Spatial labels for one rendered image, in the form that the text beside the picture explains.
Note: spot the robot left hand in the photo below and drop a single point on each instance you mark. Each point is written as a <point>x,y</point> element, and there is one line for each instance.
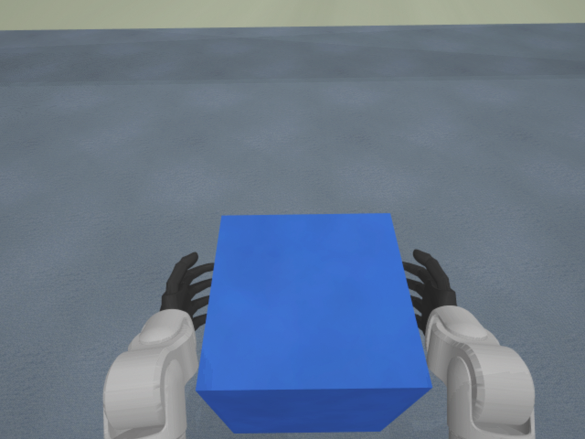
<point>179,292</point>

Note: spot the carton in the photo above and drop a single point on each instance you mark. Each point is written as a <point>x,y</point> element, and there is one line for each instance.
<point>310,326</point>

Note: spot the right robot forearm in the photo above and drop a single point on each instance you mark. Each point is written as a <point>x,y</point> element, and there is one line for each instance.
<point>490,391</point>

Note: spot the robot right hand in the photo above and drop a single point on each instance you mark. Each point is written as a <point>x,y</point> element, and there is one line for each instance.
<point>435,291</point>

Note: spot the left robot forearm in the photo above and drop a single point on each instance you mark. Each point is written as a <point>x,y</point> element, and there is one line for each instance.
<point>144,390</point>

